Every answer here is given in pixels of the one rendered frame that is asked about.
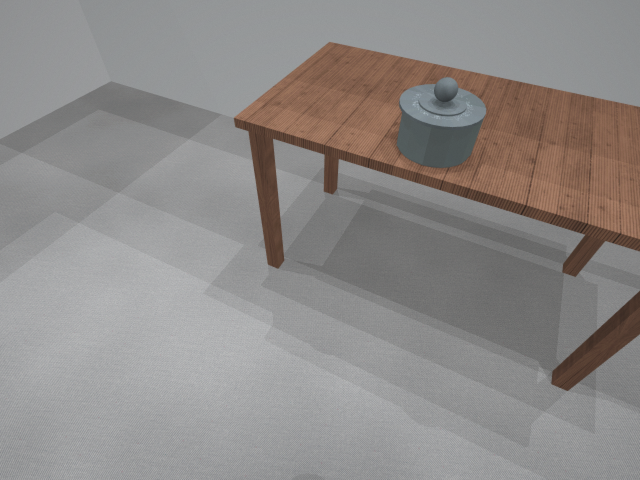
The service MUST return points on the pot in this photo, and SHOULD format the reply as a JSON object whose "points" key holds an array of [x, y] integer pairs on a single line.
{"points": [[435, 147]]}

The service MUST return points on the lid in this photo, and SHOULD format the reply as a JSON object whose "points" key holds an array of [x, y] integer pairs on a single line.
{"points": [[420, 105]]}

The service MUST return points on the table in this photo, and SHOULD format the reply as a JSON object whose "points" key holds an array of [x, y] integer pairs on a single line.
{"points": [[562, 158]]}

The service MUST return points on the knob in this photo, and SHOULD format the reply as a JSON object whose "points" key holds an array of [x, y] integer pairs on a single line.
{"points": [[446, 89]]}

